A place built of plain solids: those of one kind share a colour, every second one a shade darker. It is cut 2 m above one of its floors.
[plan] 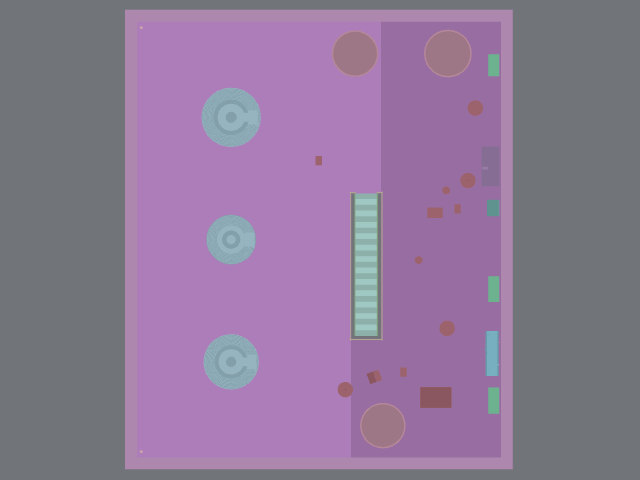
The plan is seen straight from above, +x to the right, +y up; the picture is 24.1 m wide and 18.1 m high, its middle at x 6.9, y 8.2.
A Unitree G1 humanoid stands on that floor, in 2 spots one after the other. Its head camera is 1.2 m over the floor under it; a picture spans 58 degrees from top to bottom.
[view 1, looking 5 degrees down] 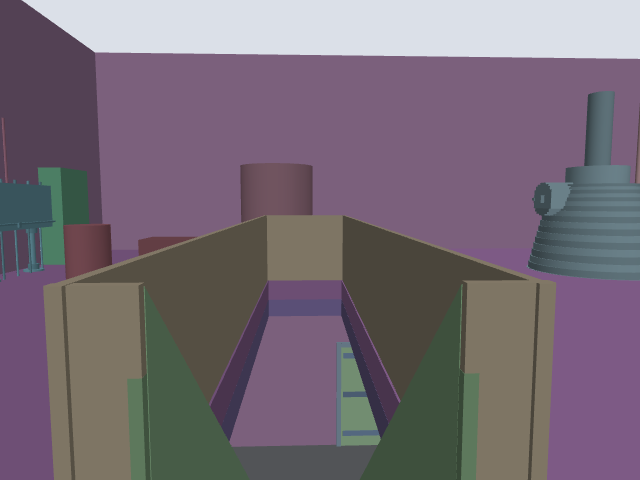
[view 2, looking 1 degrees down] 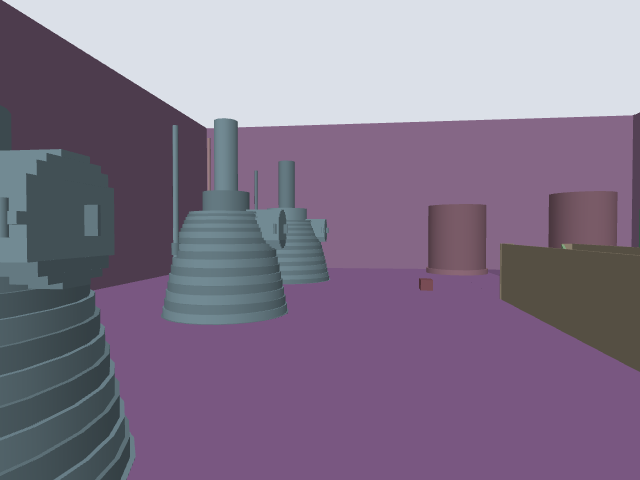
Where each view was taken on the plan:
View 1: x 8.64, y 11.05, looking -92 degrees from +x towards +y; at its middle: well_rail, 6.62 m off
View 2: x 5.75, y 1.90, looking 97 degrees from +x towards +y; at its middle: still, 10.84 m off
